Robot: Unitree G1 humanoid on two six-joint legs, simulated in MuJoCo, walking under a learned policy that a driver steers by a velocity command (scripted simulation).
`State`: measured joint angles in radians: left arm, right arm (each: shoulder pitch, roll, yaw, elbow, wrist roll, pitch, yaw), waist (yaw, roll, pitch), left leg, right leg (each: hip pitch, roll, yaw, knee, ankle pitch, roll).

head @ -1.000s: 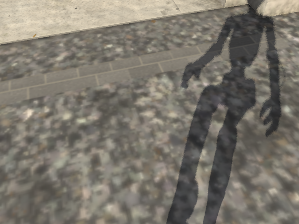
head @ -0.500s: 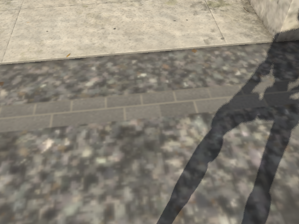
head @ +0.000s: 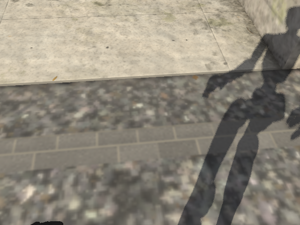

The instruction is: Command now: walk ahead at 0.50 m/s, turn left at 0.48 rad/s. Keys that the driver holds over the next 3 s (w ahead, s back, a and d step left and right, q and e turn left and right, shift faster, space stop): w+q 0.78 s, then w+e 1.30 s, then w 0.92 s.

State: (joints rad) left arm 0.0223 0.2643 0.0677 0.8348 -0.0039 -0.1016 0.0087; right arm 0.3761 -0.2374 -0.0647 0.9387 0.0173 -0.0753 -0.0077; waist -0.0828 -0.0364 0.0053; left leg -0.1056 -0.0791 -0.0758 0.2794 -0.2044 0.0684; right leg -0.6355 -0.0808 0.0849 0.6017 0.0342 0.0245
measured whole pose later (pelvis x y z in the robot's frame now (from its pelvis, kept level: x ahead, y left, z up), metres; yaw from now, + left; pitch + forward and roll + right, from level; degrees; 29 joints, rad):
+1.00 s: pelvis +0.49 +0.13 +0.00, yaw +29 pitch +1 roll +1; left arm 0.12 0.30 0.06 0.80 -0.01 -0.08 -0.01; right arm 0.31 -0.25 -0.06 0.76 -0.01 -0.07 0.01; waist -0.04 -0.05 0.02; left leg -0.07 -0.10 -0.01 0.25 -0.20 0.10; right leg -0.72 -0.14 0.04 0.79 0.05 0.02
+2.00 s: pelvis +1.04 +0.32 +0.00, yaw -4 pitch +2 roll +1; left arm 0.18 0.32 0.07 0.63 -0.02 -0.01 -0.02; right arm 0.34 -0.28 -0.07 0.80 -0.01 -0.09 0.00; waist -0.07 -0.05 0.02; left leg -0.09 -0.01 0.13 0.30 -0.24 0.02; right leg -0.70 -0.09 0.06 0.98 -0.15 0.02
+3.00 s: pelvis +1.60 +0.23 +0.00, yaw -13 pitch +1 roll +1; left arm 0.20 0.30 0.06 0.75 -0.01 -0.05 0.01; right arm 0.32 -0.26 -0.04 0.85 0.00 -0.09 0.03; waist -0.05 -0.04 0.01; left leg -0.16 -0.06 0.04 0.30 -0.16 0.07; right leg -0.65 -0.12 0.05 0.97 -0.17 0.00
